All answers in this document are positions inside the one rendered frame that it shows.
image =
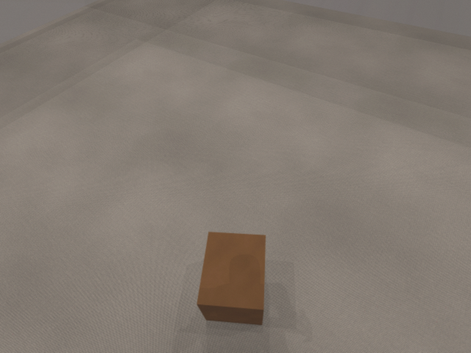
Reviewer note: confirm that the carton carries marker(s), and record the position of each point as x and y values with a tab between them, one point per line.
232	282

